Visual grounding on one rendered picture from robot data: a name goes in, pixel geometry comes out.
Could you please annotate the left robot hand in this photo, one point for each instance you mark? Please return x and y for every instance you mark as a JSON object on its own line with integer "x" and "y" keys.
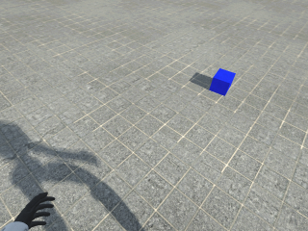
{"x": 29, "y": 213}

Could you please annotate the robot left forearm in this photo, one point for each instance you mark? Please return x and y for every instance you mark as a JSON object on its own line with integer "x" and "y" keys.
{"x": 16, "y": 226}

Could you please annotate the carton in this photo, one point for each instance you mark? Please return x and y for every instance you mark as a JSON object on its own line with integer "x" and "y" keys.
{"x": 222, "y": 81}

